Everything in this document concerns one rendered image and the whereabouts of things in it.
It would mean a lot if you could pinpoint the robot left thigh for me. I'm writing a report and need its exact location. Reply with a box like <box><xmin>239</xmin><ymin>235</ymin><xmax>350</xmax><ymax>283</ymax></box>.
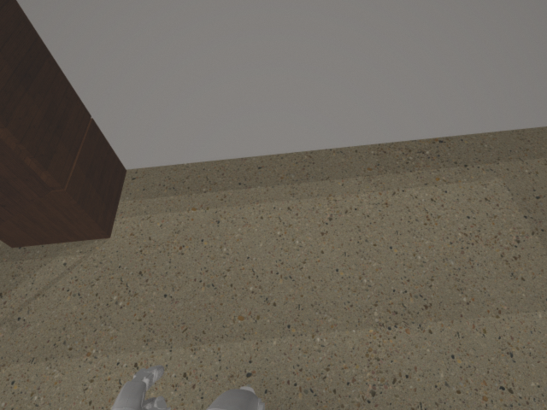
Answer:
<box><xmin>206</xmin><ymin>389</ymin><xmax>265</xmax><ymax>410</ymax></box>

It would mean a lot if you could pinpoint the cupboard door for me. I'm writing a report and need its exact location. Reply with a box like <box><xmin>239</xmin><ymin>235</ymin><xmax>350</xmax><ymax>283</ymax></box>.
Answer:
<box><xmin>0</xmin><ymin>138</ymin><xmax>52</xmax><ymax>225</ymax></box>

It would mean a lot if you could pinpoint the robot left hand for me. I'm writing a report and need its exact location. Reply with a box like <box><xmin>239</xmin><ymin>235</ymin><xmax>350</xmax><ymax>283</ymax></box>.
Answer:
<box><xmin>111</xmin><ymin>365</ymin><xmax>171</xmax><ymax>410</ymax></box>

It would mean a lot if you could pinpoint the robot left shin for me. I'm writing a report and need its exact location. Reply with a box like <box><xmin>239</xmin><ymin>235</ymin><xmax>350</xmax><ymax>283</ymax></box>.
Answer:
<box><xmin>240</xmin><ymin>386</ymin><xmax>256</xmax><ymax>394</ymax></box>

